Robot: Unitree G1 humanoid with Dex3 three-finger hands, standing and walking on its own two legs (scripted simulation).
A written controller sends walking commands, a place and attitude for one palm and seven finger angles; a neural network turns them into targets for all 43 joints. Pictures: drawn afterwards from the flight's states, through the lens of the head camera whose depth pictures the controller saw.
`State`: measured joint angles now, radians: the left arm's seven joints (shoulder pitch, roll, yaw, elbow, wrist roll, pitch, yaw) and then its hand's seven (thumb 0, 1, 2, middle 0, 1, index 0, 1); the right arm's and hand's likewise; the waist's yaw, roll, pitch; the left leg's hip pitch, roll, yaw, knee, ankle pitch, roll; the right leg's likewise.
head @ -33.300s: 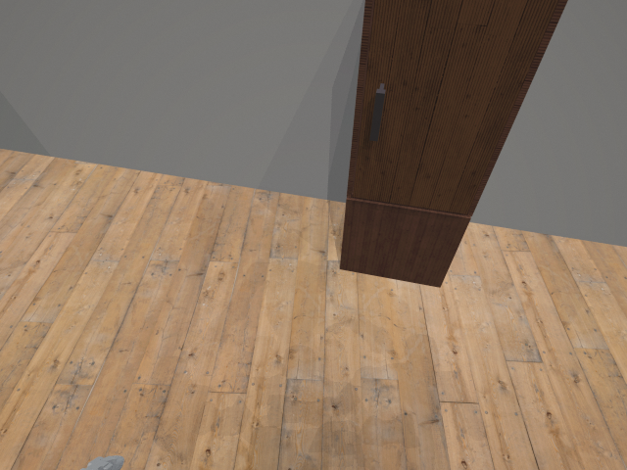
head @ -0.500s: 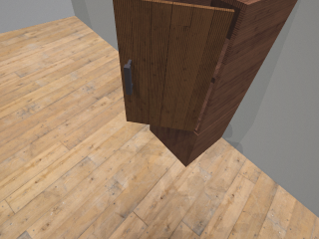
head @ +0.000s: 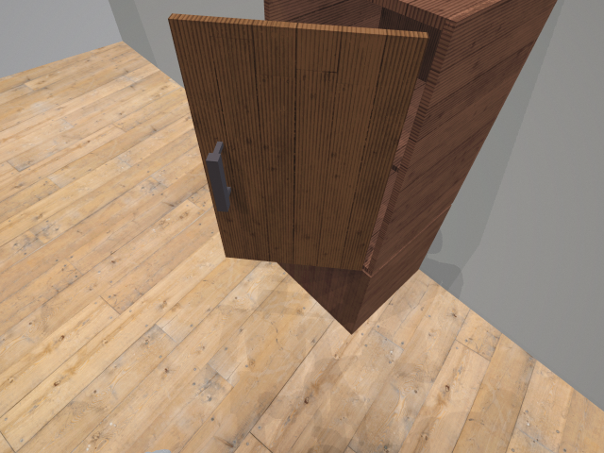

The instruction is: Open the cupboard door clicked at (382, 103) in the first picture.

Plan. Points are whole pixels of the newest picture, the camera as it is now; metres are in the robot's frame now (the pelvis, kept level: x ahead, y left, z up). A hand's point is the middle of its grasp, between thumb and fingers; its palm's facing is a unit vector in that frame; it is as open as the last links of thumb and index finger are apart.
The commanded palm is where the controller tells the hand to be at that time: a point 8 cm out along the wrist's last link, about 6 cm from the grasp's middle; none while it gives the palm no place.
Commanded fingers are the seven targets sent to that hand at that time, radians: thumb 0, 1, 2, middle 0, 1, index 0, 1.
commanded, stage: come to a stop and stand still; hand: left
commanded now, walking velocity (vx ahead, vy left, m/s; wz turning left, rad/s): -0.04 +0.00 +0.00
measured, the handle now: (221, 177) +0.59 +0.18 -0.02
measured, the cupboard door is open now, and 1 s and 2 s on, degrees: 41 41 41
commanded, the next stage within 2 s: look again from close up in 0.48 s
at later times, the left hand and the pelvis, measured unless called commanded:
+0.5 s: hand out of the picture +0.01 +0.17 -0.16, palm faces +0.01 -0.97 -0.25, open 7.4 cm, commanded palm none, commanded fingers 0.00 0.90 0.90 -0.20 -0.30 -0.20 -0.30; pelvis -0.02 -0.02 +0.01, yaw -1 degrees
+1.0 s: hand out of the picture +0.03 +0.17 -0.16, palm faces -0.03 -0.97 -0.24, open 7.4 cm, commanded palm none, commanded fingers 0.00 0.90 0.90 -0.20 -0.30 -0.20 -0.30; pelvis -0.01 -0.02 +0.01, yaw -2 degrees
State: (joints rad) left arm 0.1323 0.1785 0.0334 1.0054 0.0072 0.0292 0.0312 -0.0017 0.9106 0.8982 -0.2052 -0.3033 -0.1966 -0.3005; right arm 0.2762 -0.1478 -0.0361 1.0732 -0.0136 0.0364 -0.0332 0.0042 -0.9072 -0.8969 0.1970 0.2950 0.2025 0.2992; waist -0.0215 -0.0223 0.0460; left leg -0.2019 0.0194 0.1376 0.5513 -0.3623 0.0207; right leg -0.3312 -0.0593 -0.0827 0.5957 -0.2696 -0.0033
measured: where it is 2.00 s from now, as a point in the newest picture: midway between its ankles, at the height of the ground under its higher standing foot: outside the picture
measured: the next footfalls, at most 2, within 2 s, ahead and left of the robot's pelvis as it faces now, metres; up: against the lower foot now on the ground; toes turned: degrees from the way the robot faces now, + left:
none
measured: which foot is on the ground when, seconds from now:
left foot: down 0.00-1.00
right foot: down 0.00-1.00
